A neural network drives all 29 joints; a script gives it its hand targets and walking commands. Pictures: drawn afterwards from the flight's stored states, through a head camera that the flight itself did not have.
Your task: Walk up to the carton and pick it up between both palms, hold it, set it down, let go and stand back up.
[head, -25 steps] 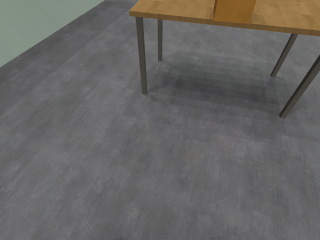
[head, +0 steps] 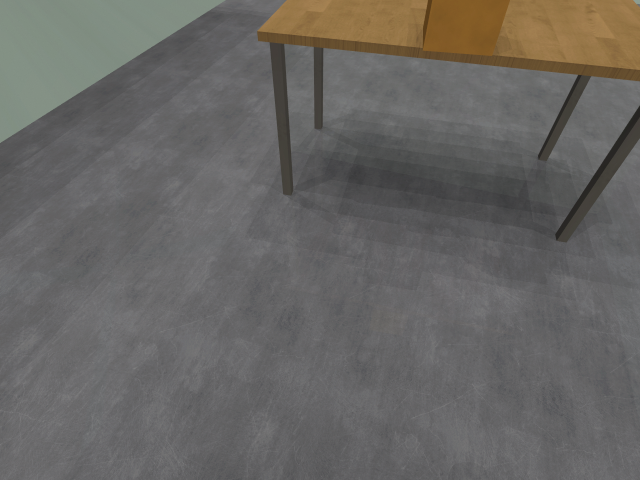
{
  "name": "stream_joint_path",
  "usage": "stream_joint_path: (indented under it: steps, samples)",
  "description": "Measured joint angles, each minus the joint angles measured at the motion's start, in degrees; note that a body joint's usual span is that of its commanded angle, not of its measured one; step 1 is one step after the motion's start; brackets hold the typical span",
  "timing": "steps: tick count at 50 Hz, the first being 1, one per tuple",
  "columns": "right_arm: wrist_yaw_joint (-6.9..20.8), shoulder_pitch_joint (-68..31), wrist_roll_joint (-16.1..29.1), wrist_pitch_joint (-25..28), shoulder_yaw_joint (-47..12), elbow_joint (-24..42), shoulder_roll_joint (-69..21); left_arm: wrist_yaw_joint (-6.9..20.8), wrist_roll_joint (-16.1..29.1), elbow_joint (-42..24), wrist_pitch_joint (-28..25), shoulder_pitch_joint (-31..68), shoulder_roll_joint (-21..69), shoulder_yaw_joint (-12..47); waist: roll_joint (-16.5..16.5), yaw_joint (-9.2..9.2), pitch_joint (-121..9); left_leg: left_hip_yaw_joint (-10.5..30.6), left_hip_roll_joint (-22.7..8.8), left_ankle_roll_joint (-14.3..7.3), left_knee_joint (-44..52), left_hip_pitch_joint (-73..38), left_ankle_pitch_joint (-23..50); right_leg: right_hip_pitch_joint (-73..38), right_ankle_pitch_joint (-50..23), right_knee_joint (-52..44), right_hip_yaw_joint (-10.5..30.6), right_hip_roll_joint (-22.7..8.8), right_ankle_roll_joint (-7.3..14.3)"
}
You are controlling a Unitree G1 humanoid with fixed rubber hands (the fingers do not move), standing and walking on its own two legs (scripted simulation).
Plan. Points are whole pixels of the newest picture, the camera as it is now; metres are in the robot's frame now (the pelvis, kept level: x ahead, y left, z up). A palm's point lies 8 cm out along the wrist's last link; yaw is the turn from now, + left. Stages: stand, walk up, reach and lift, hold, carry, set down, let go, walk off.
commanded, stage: stand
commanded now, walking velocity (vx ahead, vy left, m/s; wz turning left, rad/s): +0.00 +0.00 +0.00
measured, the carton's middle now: out of the picture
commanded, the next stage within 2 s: none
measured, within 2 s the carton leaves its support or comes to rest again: neither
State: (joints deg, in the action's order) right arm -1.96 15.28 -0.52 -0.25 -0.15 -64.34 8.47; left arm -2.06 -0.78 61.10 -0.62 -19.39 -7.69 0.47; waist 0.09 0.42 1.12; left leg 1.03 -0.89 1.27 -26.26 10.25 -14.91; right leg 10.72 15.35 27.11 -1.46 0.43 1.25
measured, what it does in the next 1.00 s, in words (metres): stands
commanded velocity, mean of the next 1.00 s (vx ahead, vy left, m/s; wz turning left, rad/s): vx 0.00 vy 0.00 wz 0.00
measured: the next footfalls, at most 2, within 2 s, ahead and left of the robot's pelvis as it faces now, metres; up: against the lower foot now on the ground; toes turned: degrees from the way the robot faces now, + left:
none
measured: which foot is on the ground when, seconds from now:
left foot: down 0.00-1.00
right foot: down 0.00-1.00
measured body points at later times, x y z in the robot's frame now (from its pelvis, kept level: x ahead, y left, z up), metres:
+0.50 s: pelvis +0.00 +0.00 +0.00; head +0.01 -0.01 +0.45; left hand -0.02 +0.20 -0.16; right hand -0.04 -0.21 -0.16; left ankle -0.01 +0.13 -0.74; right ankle -0.01 -0.10 -0.74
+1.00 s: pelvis -0.01 -0.01 +0.00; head +0.00 -0.01 +0.45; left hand -0.04 +0.20 -0.16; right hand -0.05 -0.21 -0.16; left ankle -0.01 +0.13 -0.74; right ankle -0.01 -0.10 -0.74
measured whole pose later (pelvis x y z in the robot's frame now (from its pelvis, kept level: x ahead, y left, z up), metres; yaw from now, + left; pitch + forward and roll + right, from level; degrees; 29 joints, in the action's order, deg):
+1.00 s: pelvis -0.01 -0.01 +0.00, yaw +0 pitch -1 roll +0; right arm -2.4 17.7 -0.6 0.1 -0.6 -68.0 6.7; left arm -2.2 -0.6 65.0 -1.0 -19.4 -6.2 0.3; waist 0.5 0.2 2.4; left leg 0.9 -1.9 2.0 -25.1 10.1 -13.6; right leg 10.5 13.7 25.5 -1.3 1.4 1.9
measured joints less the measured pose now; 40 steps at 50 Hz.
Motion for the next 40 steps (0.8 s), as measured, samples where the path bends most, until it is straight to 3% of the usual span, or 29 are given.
stream_joint_path:
  steps: [18,24,40]
  samples:
    - [-0.2,2.09,-0.05,-0.34,-0.11,-3.02,-1.33,-0.33,-0.02,2.45,0.12,0.53,0.65,-0.02,0.23,-0.89,0.48,-0.2,-0.76,0.52,0.41,0.66,0.51,0.57,-0.98,-0.94,0.2,0.77,0.46]
    - [-0.24,2.52,-0.15,0.19,-0.3,-3.8,-1.47,-0.17,0.1,2.78,-0.18,0.74,1.28,0.06,0.05,-0.21,0.27,-0.36,-0.77,0.52,1.0,0.23,0.66,0.29,-1.12,-1.37,0.35,0.77,0.45]
    - [-0.55,1.85,-0.01,0.39,-0.51,-3.35,-2.16,-0.18,0.09,3.76,-0.71,1.09,1.29,-0.01,0.62,-0.6,-0.46,-0.17,-0.88,0.61,0.77,-0.54,0.45,-0.66,-0.95,-1.35,0.16,0.87,0.49]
